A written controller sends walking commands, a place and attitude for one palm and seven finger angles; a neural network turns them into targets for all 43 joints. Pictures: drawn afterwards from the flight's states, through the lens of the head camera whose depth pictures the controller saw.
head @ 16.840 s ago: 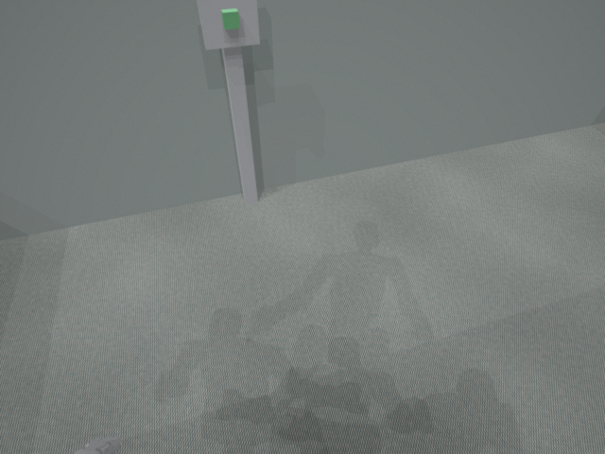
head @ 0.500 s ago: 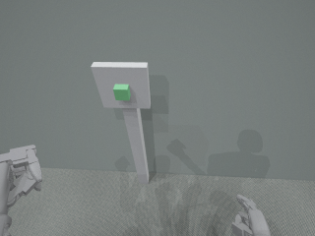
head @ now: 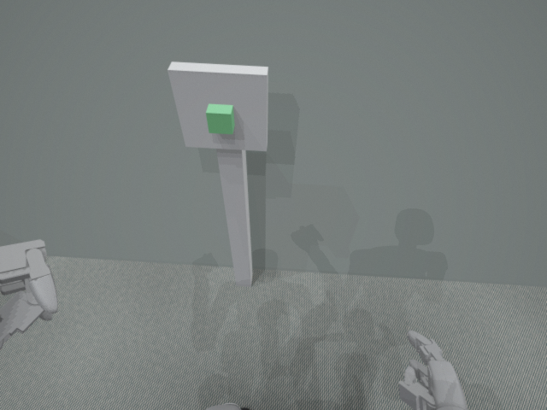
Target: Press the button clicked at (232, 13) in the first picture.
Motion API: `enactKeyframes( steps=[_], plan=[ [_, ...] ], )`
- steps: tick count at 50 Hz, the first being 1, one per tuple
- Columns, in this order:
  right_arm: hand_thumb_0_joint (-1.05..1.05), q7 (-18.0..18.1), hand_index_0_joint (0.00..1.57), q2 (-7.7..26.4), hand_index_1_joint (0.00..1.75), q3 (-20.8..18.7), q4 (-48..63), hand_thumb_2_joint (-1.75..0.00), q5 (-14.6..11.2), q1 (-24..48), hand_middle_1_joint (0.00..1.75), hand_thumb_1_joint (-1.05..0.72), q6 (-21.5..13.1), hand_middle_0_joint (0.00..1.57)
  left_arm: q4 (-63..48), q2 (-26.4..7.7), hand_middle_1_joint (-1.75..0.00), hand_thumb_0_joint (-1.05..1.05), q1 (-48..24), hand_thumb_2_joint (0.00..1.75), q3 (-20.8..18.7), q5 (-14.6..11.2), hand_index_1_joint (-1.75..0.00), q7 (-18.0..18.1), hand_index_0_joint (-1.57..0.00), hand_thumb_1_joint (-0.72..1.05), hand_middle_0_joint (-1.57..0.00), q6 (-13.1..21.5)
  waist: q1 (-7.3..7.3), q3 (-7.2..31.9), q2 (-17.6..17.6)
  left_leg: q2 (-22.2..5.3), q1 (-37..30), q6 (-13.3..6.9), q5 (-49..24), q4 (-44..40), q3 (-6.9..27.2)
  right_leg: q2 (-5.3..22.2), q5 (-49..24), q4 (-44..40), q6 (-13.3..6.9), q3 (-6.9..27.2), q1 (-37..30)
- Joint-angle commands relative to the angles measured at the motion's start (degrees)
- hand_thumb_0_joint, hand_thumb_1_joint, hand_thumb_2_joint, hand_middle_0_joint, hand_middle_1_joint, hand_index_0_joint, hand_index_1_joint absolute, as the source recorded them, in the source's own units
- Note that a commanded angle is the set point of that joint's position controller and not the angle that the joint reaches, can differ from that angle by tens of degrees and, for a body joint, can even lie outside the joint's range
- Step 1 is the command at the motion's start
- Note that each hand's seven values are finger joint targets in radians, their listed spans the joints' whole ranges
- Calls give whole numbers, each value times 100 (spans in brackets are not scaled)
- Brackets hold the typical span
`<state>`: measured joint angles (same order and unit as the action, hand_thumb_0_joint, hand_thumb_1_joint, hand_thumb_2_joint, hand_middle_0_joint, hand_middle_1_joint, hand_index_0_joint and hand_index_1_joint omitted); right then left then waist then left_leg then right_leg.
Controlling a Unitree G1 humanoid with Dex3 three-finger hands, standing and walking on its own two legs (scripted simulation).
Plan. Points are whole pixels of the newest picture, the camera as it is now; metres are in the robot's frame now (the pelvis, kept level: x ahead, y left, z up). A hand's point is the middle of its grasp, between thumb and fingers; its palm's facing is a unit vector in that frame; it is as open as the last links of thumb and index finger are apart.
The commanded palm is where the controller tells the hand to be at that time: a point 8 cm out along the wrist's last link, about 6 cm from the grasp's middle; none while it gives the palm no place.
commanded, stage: step back with the hand held close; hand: left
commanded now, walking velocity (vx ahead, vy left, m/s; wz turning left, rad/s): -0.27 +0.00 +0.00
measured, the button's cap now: (221, 118) +0.61 +0.15 +0.08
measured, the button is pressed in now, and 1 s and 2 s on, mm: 0 0 0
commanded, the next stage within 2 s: stop stepping back and stand still in 0.68 s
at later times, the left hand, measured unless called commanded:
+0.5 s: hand (22, 358) +0.14 +0.22 +0.18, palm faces +0.32 -0.83 -0.46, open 3.1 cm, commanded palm +0.08 +0.27 +0.19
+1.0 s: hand out of the picture +0.04 +0.23 +0.17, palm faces +0.39 -0.81 -0.43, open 3.1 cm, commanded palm -0.01 +0.26 +0.19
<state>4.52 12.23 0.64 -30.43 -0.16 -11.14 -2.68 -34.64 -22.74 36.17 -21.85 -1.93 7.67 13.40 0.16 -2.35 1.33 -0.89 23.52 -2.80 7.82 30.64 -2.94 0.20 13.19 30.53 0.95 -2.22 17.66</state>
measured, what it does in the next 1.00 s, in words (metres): walks backwards: right foot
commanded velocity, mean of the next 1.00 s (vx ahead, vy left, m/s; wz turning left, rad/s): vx -0.24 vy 0.01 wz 0.01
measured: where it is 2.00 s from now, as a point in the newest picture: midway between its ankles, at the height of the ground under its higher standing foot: outside the picture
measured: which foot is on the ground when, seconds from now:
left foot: down 0.00-0.84, up 0.86-1.00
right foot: down 0.00-0.24, up 0.26-0.46, down 0.48-1.00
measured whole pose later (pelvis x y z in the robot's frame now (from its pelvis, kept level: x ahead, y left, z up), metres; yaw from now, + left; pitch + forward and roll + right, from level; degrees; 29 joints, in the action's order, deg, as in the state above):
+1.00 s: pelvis -0.14 -0.02 +0.01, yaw -1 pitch +2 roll +2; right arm 4.8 12.4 -0.5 -36.9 0.6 -15.3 -3.6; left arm -33.1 -21.7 38.4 -20.7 -2.1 9.7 11.2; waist 0.8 3.8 -3.3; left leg 0.8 24.6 0.2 19.5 43.5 -1.2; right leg -0.2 14.5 27.1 -2.3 -0.5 14.7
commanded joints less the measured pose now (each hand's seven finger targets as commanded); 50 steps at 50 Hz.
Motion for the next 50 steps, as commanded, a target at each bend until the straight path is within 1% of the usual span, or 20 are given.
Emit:
enactKeyframes(
  steps=[1, 4, 7, 10, 13, 16, 21, 24, 27, 29, 31, 32, 34, 39, 40, 41, 42, 43, 45, 50],
  plan=[
    [0, 73, 20, 807, 30, -374, 845, -90, 23, 472, 30, -90, -435, 20, -1150, -775, -150, 0, -39, 90, -669, -2, -150, 162, -130, 90, -130, 403, 4, 639, 425, -694, 1000, -142, 2582, -1310, 974, -39, 523, -68, -102, 425, -1064],
    [0, 61, 20, 734, 30, -379, 677, -90, 50, 370, 30, -90, -435, 20, -1102, -804, -150, 0, -227, 90, -536, -27, -150, 213, -130, 90, -130, 401, -56, 482, -445, -150, -207, 157, 1856, 61, 517, 613, 1630, -1325, -406, 1124, 565],
    [0, 28, 20, 642, 30, -353, 448, -90, 94, 333, 30, -90, -368, 20, -1174, -856, -150, 0, -548, 90, -448, 2, -150, 327, -130, 90, -130, 368, -141, 606, -847, 107, -944, 262, 1045, 1118, 349, 1249, 771, -1551, -685, 1295, 1253],
    [0, 79, 20, 728, 30, -349, 510, -90, 53, 466, 30, -90, -311, 20, -1299, -960, -150, 0, -572, 90, -508, -20, -150, 321, -130, 90, -130, 386, -137, 475, -115, -197, -814, 153, 1096, -131, 873, 555, 660, -860, -300, 573, 1081],
    [0, 124, 20, 896, 30, -351, 668, -90, 124, 756, 30, -90, -481, 20, -1366, -952, -150, 0, -422, 90, -710, 93, -150, 235, -130, 90, -130, 545, -23, 477, 1935, -1666, 1855, -488, 4088, -2900, 2945, -687, 1001, 2072, 31, 222, -1163],
    [0, -18, 20, 666, 30, -437, 569, -90, 150, 574, 30, -90, -578, 20, -1208, -980, -150, 0, -79, 90, -858, -17, -150, 226, -130, 90, -130, 562, 31, 886, 697, -1516, 723, -577, 2404, -2178, 2278, -528, 1491, 2509, -122, 433, -363],
    [0, -163, 20, 611, 30, -351, 335, -90, 165, 453, 30, -90, -678, 20, -1422, -868, -150, 0, 116, 90, -498, -211, -150, 133, -130, 90, -130, 561, 29, 1173, 1172, -991, -501, 37, 1248, -1882, 1367, -444, 1218, -597, -259, -16, -679],
    [0, -127, 20, 542, 30, -286, 208, -90, 174, 395, 30, -90, -478, 20, -1396, -1195, -150, 0, -268, 90, -646, -239, -150, 123, -130, 90, -130, 661, -60, 1079, -100, -353, -1570, 374, 292, -65, 534, 807, -281, -1733, -588, 1074, 504],
    [0, -32, 20, 614, 30, -388, 219, -90, 61, 541, 30, -90, -494, 20, -1100, -1123, -150, 0, -404, 90, -567, -208, -150, 157, -130, 90, -130, 512, -75, 1043, -1075, 62, -1696, 369, 422, 1062, 257, 1099, -1025, -1533, -474, 867, 1087],
    [0, 57, 20, 518, 30, -259, 285, -90, 91, 635, 30, -90, -368, 20, -1021, -1163, -150, 0, -275, 90, -635, -206, -150, 141, -130, 90, -130, 399, -140, 908, -507, -68, -1391, 301, -698, 423, 375, 817, -2655, -786, -303, 480, 481],
    [0, 91, 20, 697, 30, -254, 416, -90, 37, 636, 30, -90, -332, 20, -1198, -1207, -150, 0, -493, 90, -607, -245, -150, 34, -130, 90, -130, 418, -74, 906, 337, -595, -1714, 52, -3184, -782, 897, -98, -1942, -83, 173, 185, 76],
    [0, 34, 20, 746, 30, -306, 414, -90, 32, 515, 30, -90, -351, 20, -944, -1206, -150, 0, -339, 90, -629, -250, -150, 9, -130, 90, -130, 434, -56, 1202, 521, -926, -1994, -187, -3394, -893, 1206, -323, -736, 349, 198, 279, 123],
    [0, -53, 20, 713, 30, -318, 441, -90, 176, 557, 30, -90, -480, 20, -1045, -1169, -150, 0, -46, 90, -685, -337, -150, -35, -130, 90, -130, 397, 78, 1602, 1277, -1437, -1573, -494, -2237, -1582, 1938, -492, 1752, 1254, -2, 434, -21],
    [0, -140, 20, 720, 30, -348, 674, -90, 105, 785, 30, -90, -510, 20, -1386, -1130, -150, 0, 542, 90, -824, -369, -150, 36, -130, 90, -130, 304, 145, 1019, 955, -886, 726, -86, 1713, -1906, 1142, -345, 813, -245, -161, 42, -1406],
    [0, -138, 20, 706, 30, -370, 692, -90, 77, 693, 30, -90, -460, 20, -1369, -1191, -150, 0, 647, 90, -864, -340, -150, 37, -130, 90, -130, 282, 78, 880, 526, -473, 677, 147, 2021, -1284, 773, -61, 1086, -845, -262, 296, -1080],
    [0, -125, 20, 654, 30, -404, 680, -90, 61, 589, 30, -90, -377, 20, -1379, -1370, -150, 0, 612, 90, -959, -281, -150, 78, -130, 90, -130, 288, 1, 790, -549, 182, -203, 513, 1705, 593, 188, 915, 2409, -2073, -619, 1414, 482],
    [0, -120, 20, 645, 30, -479, 558, -90, 37, 493, 30, -90, -333, 20, -1344, -1340, -150, 0, 424, 90, -942, -250, -150, 165, -130, 90, -130, 185, 70, 688, -1404, 507, -364, 618, 1551, 2596, 311, 2087, 3557, -2783, -1179, 2892, 1777],
    [0, -131, 20, 736, 30, -519, 420, -90, 128, 414, 30, -90, -274, 20, -1210, -1241, -150, 0, 199, 90, -1046, -188, -150, 237, -130, 90, -130, 73, 39, 575, -1199, 400, 186, 531, 1516, 3425, 572, 2126, 2904, -2663, -1349, 2982, 1799],
    [0, -31, 20, 436, 30, -318, 367, -90, 89, 353, 30, -90, -228, 20, -859, -834, -150, 0, -32, 90, -638, -108, -150, 306, -130, 90, -130, -20, -215, 595, -529, -31, 285, 415, 1168, 2897, 552, 1478, 1155, -1814, -925, 1486, 806],
    [0, 164, 20, 636, 30, -294, 249, -90, 80, 261, 30, -90, -685, 20, -639, -676, -150, 0, -482, 90, -288, 111, -150, 409, -130, 90, -130, 85, -65, 510, -436, 33, -909, 90, 926, -555, 163, 1053, 98, -1221, -516, 1085, -220]
  ],
)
